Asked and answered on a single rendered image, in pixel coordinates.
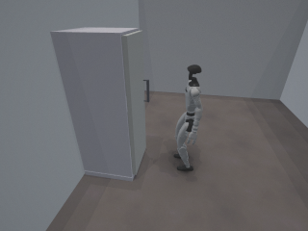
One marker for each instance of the robot left hand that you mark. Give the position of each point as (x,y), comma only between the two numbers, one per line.
(193,137)

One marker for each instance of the robot left shin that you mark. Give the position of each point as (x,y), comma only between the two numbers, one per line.
(184,156)

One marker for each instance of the handle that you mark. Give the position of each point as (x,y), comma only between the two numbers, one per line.
(147,91)

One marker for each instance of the fridge door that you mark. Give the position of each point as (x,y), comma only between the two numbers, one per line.
(132,51)

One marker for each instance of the robot right thigh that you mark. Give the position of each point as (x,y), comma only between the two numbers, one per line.
(179,124)

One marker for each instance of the robot left forearm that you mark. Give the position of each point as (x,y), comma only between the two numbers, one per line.
(197,117)

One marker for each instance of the left robot upper arm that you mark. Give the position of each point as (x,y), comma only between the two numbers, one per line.
(196,99)

